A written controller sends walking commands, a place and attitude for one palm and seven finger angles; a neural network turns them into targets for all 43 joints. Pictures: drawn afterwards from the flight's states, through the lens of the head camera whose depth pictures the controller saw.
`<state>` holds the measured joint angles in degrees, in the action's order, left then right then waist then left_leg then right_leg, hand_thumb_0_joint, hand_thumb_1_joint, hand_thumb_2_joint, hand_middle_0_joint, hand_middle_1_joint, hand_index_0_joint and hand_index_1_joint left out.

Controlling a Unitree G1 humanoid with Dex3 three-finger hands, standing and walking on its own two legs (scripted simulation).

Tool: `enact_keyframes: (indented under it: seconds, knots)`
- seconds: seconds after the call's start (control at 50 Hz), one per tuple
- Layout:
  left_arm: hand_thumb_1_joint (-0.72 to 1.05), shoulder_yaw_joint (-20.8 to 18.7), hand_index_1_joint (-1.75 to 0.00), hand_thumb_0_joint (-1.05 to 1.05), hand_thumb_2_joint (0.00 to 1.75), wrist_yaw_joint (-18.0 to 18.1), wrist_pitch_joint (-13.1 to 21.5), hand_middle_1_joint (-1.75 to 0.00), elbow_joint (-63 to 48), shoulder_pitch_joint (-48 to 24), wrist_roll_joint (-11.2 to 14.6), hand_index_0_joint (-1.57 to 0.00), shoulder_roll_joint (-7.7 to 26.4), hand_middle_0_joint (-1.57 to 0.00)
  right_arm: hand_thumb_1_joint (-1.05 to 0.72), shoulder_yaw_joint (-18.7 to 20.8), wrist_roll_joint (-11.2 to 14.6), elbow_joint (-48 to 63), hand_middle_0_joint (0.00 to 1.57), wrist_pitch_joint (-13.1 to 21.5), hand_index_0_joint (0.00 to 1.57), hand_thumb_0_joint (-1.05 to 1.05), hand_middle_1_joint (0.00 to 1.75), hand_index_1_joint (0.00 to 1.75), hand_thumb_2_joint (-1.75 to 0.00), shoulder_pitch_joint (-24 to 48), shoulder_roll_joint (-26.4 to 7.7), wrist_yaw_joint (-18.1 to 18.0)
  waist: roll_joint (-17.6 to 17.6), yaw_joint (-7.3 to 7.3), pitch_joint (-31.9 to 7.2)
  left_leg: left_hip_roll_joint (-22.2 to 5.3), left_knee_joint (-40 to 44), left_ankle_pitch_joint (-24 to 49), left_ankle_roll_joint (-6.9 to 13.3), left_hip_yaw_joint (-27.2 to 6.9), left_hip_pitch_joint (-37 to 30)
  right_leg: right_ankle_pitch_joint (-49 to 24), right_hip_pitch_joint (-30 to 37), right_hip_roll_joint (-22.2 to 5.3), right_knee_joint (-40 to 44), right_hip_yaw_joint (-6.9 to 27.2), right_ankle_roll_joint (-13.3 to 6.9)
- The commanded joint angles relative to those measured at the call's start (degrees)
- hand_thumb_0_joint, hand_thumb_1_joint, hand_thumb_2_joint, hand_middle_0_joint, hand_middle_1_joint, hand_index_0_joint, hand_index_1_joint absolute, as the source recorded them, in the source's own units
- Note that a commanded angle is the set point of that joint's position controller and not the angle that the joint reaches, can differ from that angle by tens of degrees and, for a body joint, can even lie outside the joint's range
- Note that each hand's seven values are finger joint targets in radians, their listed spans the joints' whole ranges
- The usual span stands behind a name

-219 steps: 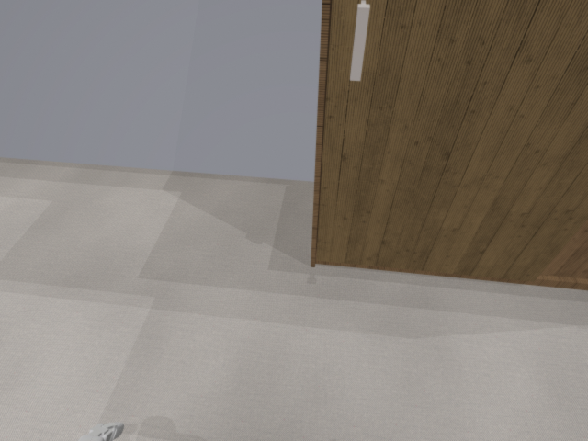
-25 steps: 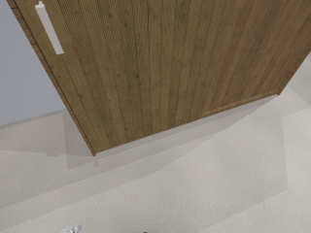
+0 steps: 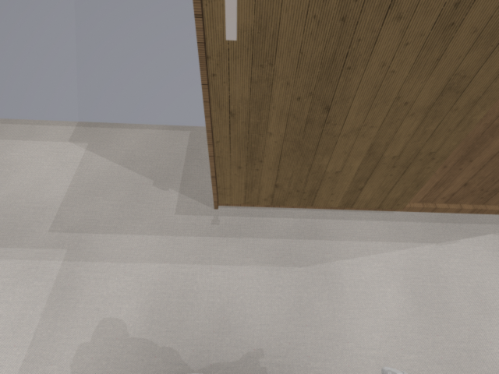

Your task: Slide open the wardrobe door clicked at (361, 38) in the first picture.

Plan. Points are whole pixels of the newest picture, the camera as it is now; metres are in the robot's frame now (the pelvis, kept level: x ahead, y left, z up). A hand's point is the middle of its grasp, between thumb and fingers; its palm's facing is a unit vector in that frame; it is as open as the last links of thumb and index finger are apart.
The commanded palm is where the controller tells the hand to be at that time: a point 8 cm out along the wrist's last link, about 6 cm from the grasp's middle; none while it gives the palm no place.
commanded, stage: turn to face it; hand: left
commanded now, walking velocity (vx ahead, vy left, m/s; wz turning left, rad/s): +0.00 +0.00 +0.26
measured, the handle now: out of the picture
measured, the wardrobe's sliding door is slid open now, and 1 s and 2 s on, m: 0.00 0.00 0.00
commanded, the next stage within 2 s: take the last steps up to it in 0.04 s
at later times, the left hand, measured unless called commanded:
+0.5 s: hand out of the picture +0.11 +0.18 -0.15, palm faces +0.04 -0.98 -0.20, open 7.4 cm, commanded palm none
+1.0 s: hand out of the picture +0.05 +0.13 -0.17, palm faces +0.23 -0.97 -0.09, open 7.4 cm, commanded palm none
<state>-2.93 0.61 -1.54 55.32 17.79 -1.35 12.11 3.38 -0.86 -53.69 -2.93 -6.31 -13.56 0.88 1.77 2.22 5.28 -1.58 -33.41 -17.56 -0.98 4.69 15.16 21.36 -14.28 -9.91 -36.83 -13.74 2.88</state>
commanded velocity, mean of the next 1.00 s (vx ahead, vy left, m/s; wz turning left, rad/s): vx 0.26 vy -0.05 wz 0.04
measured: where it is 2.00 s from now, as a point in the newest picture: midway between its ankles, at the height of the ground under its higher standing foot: (239, 337)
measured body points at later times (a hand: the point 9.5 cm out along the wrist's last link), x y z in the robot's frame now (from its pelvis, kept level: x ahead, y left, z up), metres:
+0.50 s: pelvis +0.04 +0.00 +0.01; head +0.04 -0.02 +0.46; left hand +0.11 +0.24 -0.13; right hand +0.02 -0.24 -0.15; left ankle -0.02 +0.11 -0.72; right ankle +0.05 -0.11 -0.72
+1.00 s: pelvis +0.20 +0.03 -0.01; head +0.23 +0.05 +0.44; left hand +0.04 +0.19 -0.16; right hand +0.33 -0.19 -0.15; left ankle +0.29 +0.12 -0.73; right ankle +0.06 -0.11 -0.72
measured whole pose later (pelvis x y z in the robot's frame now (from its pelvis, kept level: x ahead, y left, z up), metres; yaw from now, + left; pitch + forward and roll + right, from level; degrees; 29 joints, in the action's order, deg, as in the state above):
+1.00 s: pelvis +0.20 +0.03 -0.01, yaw +5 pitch +0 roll -2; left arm -1.2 0.8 2.9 68.9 29.8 -1.2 4.8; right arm 2.8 -1.5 -59.0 2.1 -6.5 -8.3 0.7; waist 0.8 3.1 3.8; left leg -3.5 -35.9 -10.6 2.3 7.6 25.2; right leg 27.7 2.3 -1.9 -27.8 -7.7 1.1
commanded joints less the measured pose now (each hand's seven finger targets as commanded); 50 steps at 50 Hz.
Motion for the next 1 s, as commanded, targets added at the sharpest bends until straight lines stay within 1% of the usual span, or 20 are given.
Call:
enact_keyframes:
  seconds: [0.0,0.08,0.12,0.2,0.32,0.38,0.44,0.46,0.48,0.5,0.52,0.54,0.56,0.6,0.64,0.78,0.88,0.94,0.96,0.98]
  knots:
    - [0.90,-0.9,-0.30,0.00,0.90,1.1,0.3,-0.30,-6.4,-3.3,0.4,-0.20,6.2,-0.20,-0.90,3.1,0.3,0.9,0.20,1.9,0.20,0.00,0.30,0.30,-0.90,-12.1,-15.0,-1.2,-13.9,-6.29,-13.9,-23.0,9.8,51.0,12.3,-18.6,-19.6,15.7,-15.1,2.1,-22.9,10.2,0.8]
    - [0.90,-1.6,-0.30,0.00,0.90,0.5,-0.2,-0.30,-3.2,-4.8,0.5,-0.20,6.1,-0.20,-0.90,1.1,-0.3,1.7,0.20,2.5,0.20,0.00,0.30,0.30,-0.90,-3.6,-8.3,-2.5,-13.7,-3.23,-6.1,-14.0,11.6,45.1,10.3,-12.1,-10.6,5.9,-14.7,2.5,-25.9,12.4,1.3]
    - [0.90,-1.3,-0.30,0.00,0.90,0.1,-0.1,-0.30,-2.0,-3.0,0.5,-0.20,5.3,-0.20,-0.90,1.1,-0.1,1.6,0.20,2.9,0.20,0.00,0.30,0.30,-0.90,-3.4,-7.9,-2.6,-10.0,-2.58,-7.5,-12.4,12.0,43.1,9.6,-10.5,-12.3,3.3,-13.9,3.5,-23.8,11.5,1.8]
    - [0.90,-0.6,-0.30,0.00,0.90,-0.4,0.3,-0.30,-1.2,-3.8,0.0,-0.20,4.3,-0.20,-0.90,0.9,-0.3,-0.6,0.20,3.9,0.20,0.00,0.30,0.30,-0.90,-8.9,-6.7,-2.5,-9.6,-3.89,-8.2,-12.7,16.3,26.9,10.2,-13.8,-15.4,1.1,-14.7,4.5,-20.6,11.1,1.7]
    - [0.90,0.0,-0.30,0.00,0.90,-1.3,1.2,-0.30,-2.0,-10.1,-0.3,-0.20,3.2,-0.20,-0.90,1.2,-1.0,-3.4,0.20,4.5,0.20,0.00,0.30,0.30,-0.90,-12.7,-5.5,-2.5,-9.4,-5.32,-0.4,-14.1,22.4,1.8,11.1,-18.5,-9.9,2.1,-13.9,4.3,-9.7,11.1,0.2]
    - [0.90,-0.2,-0.30,0.00,0.90,-1.7,1.5,-0.30,-1.7,-9.4,-0.1,-0.20,2.5,-0.20,-0.90,1.3,-1.2,-3.8,0.20,4.5,0.20,0.00,0.30,0.30,-0.90,-11.9,-6.3,-2.4,-9.5,-4.31,1.1,-14.0,22.4,-3.8,10.6,-18.7,-4.6,2.3,-7.4,5.5,-2.1,10.0,-0.6]
    - [0.90,-0.7,-0.30,0.00,0.90,-1.7,2.3,-0.30,1.3,-2.4,-0.1,-0.20,2.3,-0.20,-0.90,0.9,-1.0,-4.9,0.20,4.5,0.20,0.00,0.30,0.30,-0.90,-11.1,-5.5,-2.3,-6.4,-0.79,-0.9,-10.6,15.9,-6.1,7.6,-14.9,0.9,-5.7,5.9,7.9,9.7,7.7,-1.2]
    - [0.90,-1.0,-0.30,0.00,0.90,-1.4,2.8,-0.30,2.7,0.8,-0.3,-0.20,3.7,-0.20,-0.90,0.7,-0.7,-5.2,0.20,4.7,0.20,0.00,0.30,0.30,-0.90,-11.5,-4.1,-2.2,-2.6,0.59,-2.0,-7.8,9.8,-6.7,5.8,-12.4,5.7,-6.3,13.2,6.2,13.7,10.3,-2.0]
    - [0.90,-1.7,-0.30,0.00,0.90,-0.9,3.5,-0.30,4.0,5.5,-0.6,-0.20,7.2,-0.20,-0.90,-0.1,-0.2,-4.6,0.20,5.0,0.20,0.00,0.30,0.30,-0.90,-11.9,-1.3,-2.0,6.6,2.43,-4.0,-2.8,-2.2,-9.7,3.4,-5.5,14.5,3.4,21.5,-2.8,18.6,21.5,-5.0]
    - [0.90,-2.7,-0.30,0.00,0.90,-0.3,3.5,-0.30,4.7,10.1,-0.5,-0.20,11.5,-0.20,-0.90,-0.6,-0.2,-2.1,0.20,5.0,0.20,0.00,0.30,0.30,-0.90,-8.5,0.5,-1.7,17.8,4.82,-2.1,1.6,-16.9,-16.9,1.9,-0.5,24.1,10.2,22.7,-13.7,26.9,38.3,-10.5]
    - [0.90,-2.4,-0.30,0.00,0.90,0.1,3.3,-0.30,4.7,10.8,0.2,-0.20,10.9,-0.20,-0.90,0.2,-0.7,-1.2,0.20,4.8,0.20,0.00,0.30,0.30,-0.90,-6.0,-2.6,-1.4,10.5,4.88,-0.7,-1.0,-23.9,-15.7,2.3,-4.2,25.6,16.7,17.7,-15.1,29.8,39.5,-12.8]
    - [0.90,-2.3,-0.30,0.00,0.90,0.2,3.8,-0.30,4.5,8.0,0.3,-0.20,9.3,-0.20,-0.90,0.7,-0.9,-2.0,0.20,4.5,0.20,0.00,0.30,0.30,-0.90,-6.1,-2.7,-1.0,13.3,3.40,1.5,-2.7,-27.6,-9.8,2.6,-5.5,25.3,18.7,12.9,-12.6,31.3,37.8,-11.7]
    - [0.90,-1.7,-0.30,0.00,0.90,0.2,4.0,-0.30,4.3,5.5,0.4,-0.20,6.7,-0.20,-0.90,0.9,-0.9,-3.0,0.20,4.4,0.20,0.00,0.30,0.30,-0.90,-6.6,-2.4,-0.9,9.8,1.65,3.7,-3.6,-30.1,-6.2,2.4,-5.0,24.7,16.6,9.5,-11.5,31.6,35.0,-11.1]
    - [0.90,-0.5,-0.30,0.00,0.90,0.4,4.6,-0.30,4.0,3.1,0.4,-0.20,2.8,-0.20,-0.90,1.0,-1.0,-5.3,0.20,3.9,0.20,0.00,0.30,0.30,-0.90,-9.6,-0.6,-0.5,2.5,-1.18,3.7,-5.0,-30.6,0.4,1.3,-4.4,21.1,4.3,6.8,-7.5,30.0,25.0,-9.9]
    - [0.90,-0.1,-0.30,0.00,0.90,0.4,5.4,-0.30,4.7,4.4,0.4,-0.20,1.5,-0.20,-0.90,0.8,-1.1,-6.2,0.20,3.5,0.20,0.00,0.30,0.30,-0.90,-11.5,1.3,-0.4,1.0,-2.39,3.0,-5.1,-30.1,3.7,0.2,-3.0,20.5,-7.0,6.8,-5.0,28.9,18.8,-9.5]
    - [0.90,0.6,-0.30,0.00,0.90,0.9,6.6,-0.30,8.7,11.0,0.0,-0.20,1.3,-0.20,-0.90,0.5,-0.6,-3.4,0.20,3.8,0.20,0.00,0.30,0.30,-0.90,-3.6,2.1,0.2,4.3,-1.27,3.2,-5.9,-20.1,6.9,-0.6,-0.2,24.2,-26.8,12.4,-4.7,26.3,14.8,-11.2]
    - [0.90,0.5,-0.30,0.00,0.90,1.2,6.0,-0.30,10.9,13.3,-0.2,-0.20,1.9,-0.20,-0.90,-0.2,-0.2,-1.6,0.20,5.0,0.20,0.00,0.30,0.30,-0.90,2.2,3.6,0.6,5.3,0.04,4.0,-3.7,-7.4,5.1,1.5,2.4,15.6,-33.4,12.0,-5.0,22.8,14.4,-10.8]
    - [0.90,0.0,-0.30,0.00,0.90,1.1,5.9,-0.30,10.6,11.0,0.1,-0.20,3.0,-0.20,-0.90,0.6,-0.7,-5.9,0.20,6.0,0.20,0.00,0.30,0.30,-0.90,-12.2,0.7,-0.5,2.5,-6.65,-4.3,0.4,2.4,8.8,3.3,4.1,-5.1,-41.3,9.1,-1.6,4.4,9.9,-8.5]
    - [0.90,0.0,-0.30,0.00,0.90,0.9,5.8,-0.30,10.3,12.2,0.6,-0.20,1.6,-0.20,-0.90,1.5,-1.1,-8.0,0.20,6.5,0.20,0.00,0.30,0.30,-0.90,-20.3,-3.5,-1.2,-4.2,-9.31,-11.0,-5.9,4.6,12.9,5.1,-3.0,-18.8,-30.2,1.8,1.8,-8.3,7.9,-6.2]
    - [0.90,0.6,-0.30,0.00,0.90,0.4,5.7,-0.30,9.7,16.2,1.3,-0.20,-2.1,-0.20,-0.90,2.8,-1.3,-9.1,0.20,6.7,0.20,0.00,0.30,0.30,-0.90,-24.9,-9.4,-1.8,-18.5,-8.74,-17.8,-22.5,9.0,19.1,11.5,-25.0,-31.2,4.3,-13.0,9.6,-26.3,5.5,-3.6]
